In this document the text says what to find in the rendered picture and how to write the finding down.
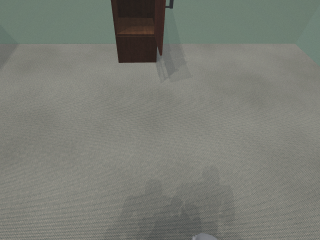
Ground cupboard door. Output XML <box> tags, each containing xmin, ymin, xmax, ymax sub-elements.
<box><xmin>154</xmin><ymin>0</ymin><xmax>166</xmax><ymax>56</ymax></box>

